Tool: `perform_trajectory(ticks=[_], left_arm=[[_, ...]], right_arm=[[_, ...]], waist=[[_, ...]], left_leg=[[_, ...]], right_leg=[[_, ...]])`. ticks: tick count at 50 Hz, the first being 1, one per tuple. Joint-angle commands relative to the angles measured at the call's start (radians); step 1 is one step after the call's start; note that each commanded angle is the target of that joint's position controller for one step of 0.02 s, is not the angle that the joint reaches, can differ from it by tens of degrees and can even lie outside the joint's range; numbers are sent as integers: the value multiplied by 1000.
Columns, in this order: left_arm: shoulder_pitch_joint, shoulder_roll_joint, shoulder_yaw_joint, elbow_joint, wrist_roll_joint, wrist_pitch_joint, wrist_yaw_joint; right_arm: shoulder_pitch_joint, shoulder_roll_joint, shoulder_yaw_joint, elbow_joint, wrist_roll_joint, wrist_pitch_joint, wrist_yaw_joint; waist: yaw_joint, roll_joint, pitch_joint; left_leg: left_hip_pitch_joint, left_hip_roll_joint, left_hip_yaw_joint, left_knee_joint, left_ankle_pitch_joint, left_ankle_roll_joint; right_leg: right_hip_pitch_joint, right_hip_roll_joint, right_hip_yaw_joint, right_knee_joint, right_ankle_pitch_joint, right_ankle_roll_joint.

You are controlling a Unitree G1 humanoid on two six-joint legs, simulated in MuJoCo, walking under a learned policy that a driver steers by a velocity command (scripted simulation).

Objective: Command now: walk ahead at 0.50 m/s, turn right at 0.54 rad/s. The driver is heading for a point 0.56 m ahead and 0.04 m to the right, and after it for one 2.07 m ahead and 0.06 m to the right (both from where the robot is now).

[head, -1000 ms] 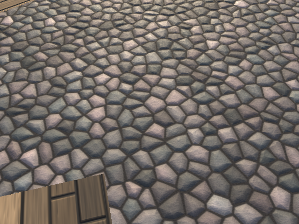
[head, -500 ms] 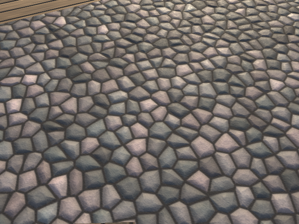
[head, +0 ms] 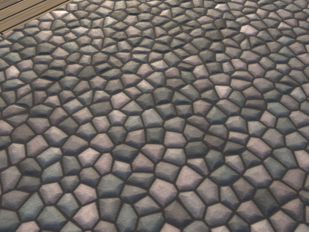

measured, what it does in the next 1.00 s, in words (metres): walks ahead: left foot, then right foot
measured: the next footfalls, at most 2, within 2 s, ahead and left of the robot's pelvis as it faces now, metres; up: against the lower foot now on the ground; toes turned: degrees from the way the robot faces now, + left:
left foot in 0.42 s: +0.43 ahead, +0.10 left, +0.00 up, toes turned -16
right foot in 0.92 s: +0.61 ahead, -0.21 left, +0.00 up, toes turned -14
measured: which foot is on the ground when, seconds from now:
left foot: up 0.00-0.40, down 0.42-0.94, up 0.96-1.00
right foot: down 0.00-0.44, up 0.46-0.90, down 0.92-1.00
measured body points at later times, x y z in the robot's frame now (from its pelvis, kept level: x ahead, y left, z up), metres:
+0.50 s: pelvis +0.29 +0.03 +0.01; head +0.31 +0.03 +0.46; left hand +0.42 +0.28 -0.11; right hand +0.41 -0.27 -0.06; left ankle +0.39 +0.11 -0.71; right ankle +0.12 -0.06 -0.65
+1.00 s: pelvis +0.53 -0.08 +0.02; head +0.56 -0.10 +0.46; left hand +0.79 +0.10 -0.05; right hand +0.47 -0.35 -0.12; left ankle +0.43 +0.09 -0.64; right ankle +0.57 -0.20 -0.71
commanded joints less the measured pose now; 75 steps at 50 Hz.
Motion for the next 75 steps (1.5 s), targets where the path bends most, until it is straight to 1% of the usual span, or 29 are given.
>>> perform_trajectory(ticks=[1, 3, 8, 12, 15, 20, 21, 22, 23, 24, 26, 30, 36, 42, 45, 46, 47, 48, 49, 51, 53, 60, 67, 69, 71, 72, 73, 74, 75], left_arm=[[259, 168, 51, -8, -1, -16, 14], [133, 107, 31, -45, 2, -17, 18], [149, 147, 41, -55, 3, -22, 45], [207, 156, 43, -42, -7, -7, 60], [251, 161, 43, -30, -12, 3, 64], [238, 128, 32, -26, 2, 8, 67], [229, 86, 16, -38, 10, 4, 62], [336, 31, -3, -51, 7, -4, 62], [399, 43, -9, -43, -16, -13, 63], [320, 133, 9, -42, -25, -16, 61], [156, 131, 9, -82, 2, -17, 56], [174, 69, 2, -77, 10, -11, 48], [0, 24, -21, -116, 13, -22, 41], [-130, 52, -10, -164, 0, -46, 16], [50, 117, 24, -115, 8, -57, 24], [214, 174, 46, -88, 24, -57, 36], [339, 271, 67, -74, 45, -45, 47], [367, 227, 57, -59, 37, -37, 42], [313, 159, 37, -57, 24, -37, 42], [184, 86, 11, -55, 20, -39, 36], [115, 63, 8, -45, 29, -51, 33], [131, 121, 34, 21, 32, -62, 54], [211, 186, 55, 74, 1, -26, 63], [202, 214, 62, 77, -6, -12, 67], [179, 228, 63, 71, -14, 5, 73], [193, 199, 50, 61, 0, 2, 78], [283, 48, 1, 0, 46, -21, 65], [208, 94, -2, -12, 15, -64, 52], [96, 157, 15, -44, -26, -83, 44]], right_arm=[[-114, -131, -11, -167, 32, -87, 19], [-99, -136, -23, -152, -14, -74, 3], [-134, -89, -15, -185, -31, -28, 0], [-285, -56, 4, -220, -23, -34, 11], [-354, -82, -2, -243, -6, -46, 27], [-209, -137, -31, -211, -14, -72, 38], [-92, -173, -44, -195, -29, -77, 33], [46, -258, -65, -176, -46, -75, 29], [126, -249, -72, -124, -21, -62, 41], [84, -166, -48, -138, -1, -59, 42], [-16, -112, -25, -148, -13, -41, 38], [-48, -96, -13, -129, -13, -46, 40], [11, -160, -25, -79, 3, -31, 28], [97, -183, -27, -30, 18, -1, 23], [69, -187, -26, -31, 16, 11, 14], [50, -139, -8, -50, 2, 6, 16], [128, -33, 24, -80, -10, -9, 14], [167, -68, 19, -74, 18, -24, 17], [96, -152, -7, -78, 36, -21, 16], [5, -140, -12, -94, 20, -6, 14], [22, -104, -15, -91, 17, 21, 16], [-96, -54, -6, -146, 10, 39, 34], [-296, -59, 1, -244, 9, 39, 75], [-273, -85, -13, -258, 7, 43, 80], [-67, -151, -54, -215, 9, 48, 73], [108, -227, -92, -168, 11, 55, 55], [104, -360, -114, -166, 22, 52, 42], [136, -301, -90, -207, 13, 35, 47], [111, -234, -71, -194, 1, 21, 52]], waist=[[118, -35, -244], [27, 31, -131], [1, -13, -85], [67, -69, -79], [95, -91, -75], [10, -125, -109], [-46, -87, -209], [-44, 118, -362], [-43, 354, -396], [-65, 210, -252], [-44, 68, -77], [14, 116, -62], [-37, 86, -44], [-61, 100, -10], [52, 98, -106], [131, 58, -233], [132, -177, -388], [131, -277, -455], [129, -167, -294], [75, -90, -131], [21, -116, -70], [22, -45, -21], [85, -33, 39], [53, -61, 0], [-72, -62, -122], [-148, -2, -215], [-38, 296, -278], [-93, 205, -453], [-117, 127, -324]], left_leg=[[-678, -12, -195, 332, 75, 42], [-545, 53, -181, 187, 169, 27], [-470, 48, -136, -59, 303, -42], [-398, -19, -124, -380, 544, -50], [-364, -51, -139, -491, 568, -42], [-175, -59, -116, -608, 471, 51], [24, 24, -186, -585, 474, 105], [388, 229, -509, -587, 409, 244], [497, 354, -876, -725, 137, 341], [402, 327, -836, -761, -27, 303], [155, 241, -580, -793, 120, 252], [0, 154, -378, -863, 393, 244], [13, 127, -219, -894, 535, 227], [80, 169, -275, -816, 520, 203], [51, 126, -259, -622, 691, 153], [-84, 69, -215, -388, 611, 115], [-436, -66, -119, -15, 195, 43], [-588, -79, -207, 172, -87, 34], [-657, -24, -225, 245, -17, 34], [-615, 42, -190, 190, 134, 31], [-522, 75, -194, 135, 215, 23], [-552, 73, -177, -128, 491, 8], [-546, 43, -71, -379, 454, 69], [-456, -11, -14, -396, 350, 106], [-161, -108, 42, -461, 339, 161], [148, -87, -55, -485, 382, 207], [498, 189, -602, -551, 281, 384], [578, 286, -938, -729, 137, 458], [510, 259, -801, -755, 200, 394]], right_leg=[[755, -329, 647, -356, 28, -249], [473, -252, 469, -387, 207, -202], [265, -174, 326, -430, 371, -183], [245, -117, 290, -396, 239, -118], [293, -150, 368, -354, 149, -106], [398, -174, 434, -180, 259, -54], [343, -123, 383, 5, 270, -21], [64, 2, 269, 344, 35, 47], [-182, 45, 228, 575, -382, 81], [-282, -9, 270, 663, -336, 77], [-274, -83, 202, 613, -194, 74], [-154, -146, 144, 433, -99, 90], [-121, -141, 93, 66, 164, 116], [-31, -87, 88, -131, 158, 101], [273, -55, 63, -217, 123, 54], [537, -168, 158, -179, 146, 1], [908, -428, 504, -184, 126, -111], [918, -501, 770, -304, -49, -189], [795, -459, 644, -331, -120, -149], [542, -369, 412, -399, -51, -94], [391, -321, 274, -474, 45, -73], [392, -303, 13, -527, 265, -66], [560, -354, -90, -472, 315, -25], [598, -355, -123, -361, 598, -2], [553, -312, -173, -54, 839, 36], [348, -272, -180, 222, 657, 81], [-136, -87, -137, 607, -269, 153], [-257, -26, 123, 750, -417, 146], [-344, -76, 153, 747, -324, 121]])
Over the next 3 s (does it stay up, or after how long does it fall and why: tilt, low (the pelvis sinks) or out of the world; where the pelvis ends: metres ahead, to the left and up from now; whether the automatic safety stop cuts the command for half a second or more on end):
stays up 1.58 -0.07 0.00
